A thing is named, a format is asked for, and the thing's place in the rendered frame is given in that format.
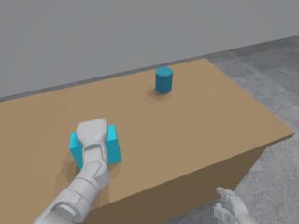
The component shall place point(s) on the robot left upper arm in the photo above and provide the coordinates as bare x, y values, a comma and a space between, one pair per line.
53, 217

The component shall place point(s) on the robot left hand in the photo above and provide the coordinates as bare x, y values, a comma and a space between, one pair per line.
92, 130

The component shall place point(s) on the robot right forearm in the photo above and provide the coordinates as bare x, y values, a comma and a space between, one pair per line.
243, 218

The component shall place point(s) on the sponge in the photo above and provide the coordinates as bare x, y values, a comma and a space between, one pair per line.
112, 144

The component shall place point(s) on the robot right hand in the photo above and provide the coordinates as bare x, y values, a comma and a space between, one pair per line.
235, 206

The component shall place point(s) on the robot left forearm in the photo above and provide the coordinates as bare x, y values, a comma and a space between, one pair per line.
74, 203

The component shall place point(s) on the table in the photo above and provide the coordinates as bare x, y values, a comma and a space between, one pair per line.
176, 148

